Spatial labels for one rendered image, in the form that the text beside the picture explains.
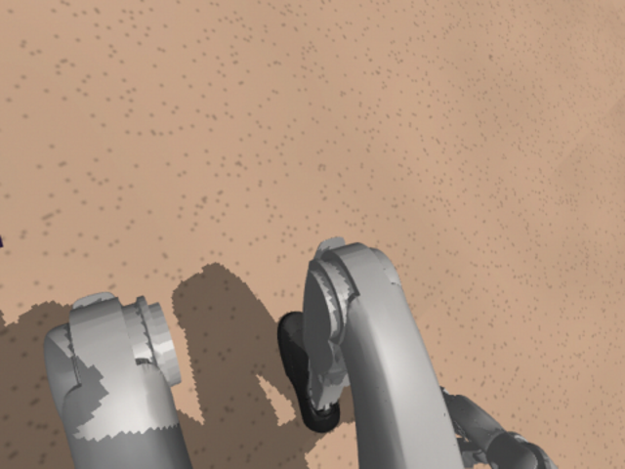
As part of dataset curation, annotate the right robot hand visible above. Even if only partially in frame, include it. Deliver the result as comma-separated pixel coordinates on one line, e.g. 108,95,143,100
439,386,507,469

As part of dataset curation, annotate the right robot arm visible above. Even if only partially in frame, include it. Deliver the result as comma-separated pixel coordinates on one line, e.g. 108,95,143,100
486,432,559,469

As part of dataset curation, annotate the right robot foot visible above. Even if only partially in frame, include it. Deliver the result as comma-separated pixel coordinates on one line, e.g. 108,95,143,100
277,312,340,433

